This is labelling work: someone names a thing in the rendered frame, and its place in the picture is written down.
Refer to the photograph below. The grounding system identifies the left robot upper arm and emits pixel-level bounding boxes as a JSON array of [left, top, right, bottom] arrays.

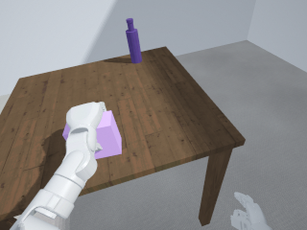
[[17, 215, 60, 230]]

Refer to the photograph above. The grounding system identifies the right robot hand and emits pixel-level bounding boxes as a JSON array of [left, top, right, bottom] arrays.
[[230, 192, 268, 230]]

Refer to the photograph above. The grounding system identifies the robot left forearm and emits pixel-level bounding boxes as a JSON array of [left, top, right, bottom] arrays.
[[10, 125, 98, 230]]

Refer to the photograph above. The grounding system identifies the sponge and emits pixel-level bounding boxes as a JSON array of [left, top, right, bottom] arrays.
[[62, 110, 122, 159]]

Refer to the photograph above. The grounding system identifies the table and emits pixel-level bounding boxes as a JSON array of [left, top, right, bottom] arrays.
[[0, 46, 246, 230]]

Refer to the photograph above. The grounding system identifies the left robot hand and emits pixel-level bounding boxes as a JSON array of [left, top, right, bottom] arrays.
[[66, 102, 106, 151]]

